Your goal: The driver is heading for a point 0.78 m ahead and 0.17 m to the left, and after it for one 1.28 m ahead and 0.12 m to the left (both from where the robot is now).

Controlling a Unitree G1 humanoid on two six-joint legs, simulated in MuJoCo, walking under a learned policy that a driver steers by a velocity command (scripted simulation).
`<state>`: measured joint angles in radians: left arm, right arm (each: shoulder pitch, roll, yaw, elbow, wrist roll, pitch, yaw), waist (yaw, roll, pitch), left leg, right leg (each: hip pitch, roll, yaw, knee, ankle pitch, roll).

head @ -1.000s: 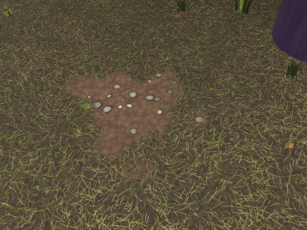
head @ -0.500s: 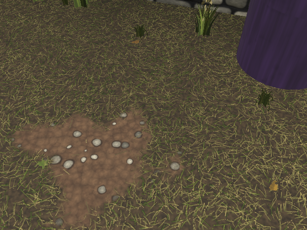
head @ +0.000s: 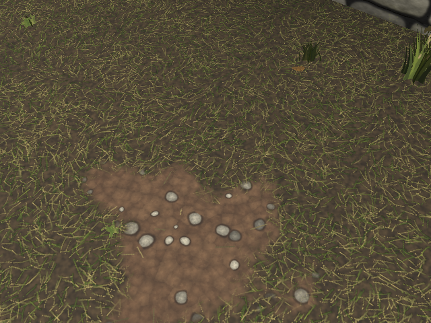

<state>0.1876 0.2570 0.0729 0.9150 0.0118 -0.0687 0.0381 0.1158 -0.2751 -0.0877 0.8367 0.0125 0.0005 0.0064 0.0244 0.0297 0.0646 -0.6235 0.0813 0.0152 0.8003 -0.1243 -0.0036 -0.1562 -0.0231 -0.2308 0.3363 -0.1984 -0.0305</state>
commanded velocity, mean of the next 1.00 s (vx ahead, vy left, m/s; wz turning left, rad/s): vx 0.31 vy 0.00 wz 0.39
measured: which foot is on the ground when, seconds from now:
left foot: up 0.00-0.10, down 0.12-0.58, up 0.60-1.00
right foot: down 0.00-0.12, up 0.14-0.56, down 0.58-1.00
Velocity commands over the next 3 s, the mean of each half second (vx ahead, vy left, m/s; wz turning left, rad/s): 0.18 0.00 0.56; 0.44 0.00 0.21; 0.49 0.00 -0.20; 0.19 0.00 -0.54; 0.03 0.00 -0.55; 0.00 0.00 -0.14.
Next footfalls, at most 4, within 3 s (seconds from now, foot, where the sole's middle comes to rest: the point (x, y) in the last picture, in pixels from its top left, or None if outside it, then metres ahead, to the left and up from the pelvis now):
0.12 left None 0.16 0.12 -0.78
0.58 right None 0.24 -0.09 -0.78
1.02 left None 0.42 0.26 -0.78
1.56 right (192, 217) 0.80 0.14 -0.78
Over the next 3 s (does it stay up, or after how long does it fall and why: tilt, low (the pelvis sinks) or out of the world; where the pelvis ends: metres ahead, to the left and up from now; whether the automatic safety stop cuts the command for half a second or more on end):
stays up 0.78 0.20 -0.01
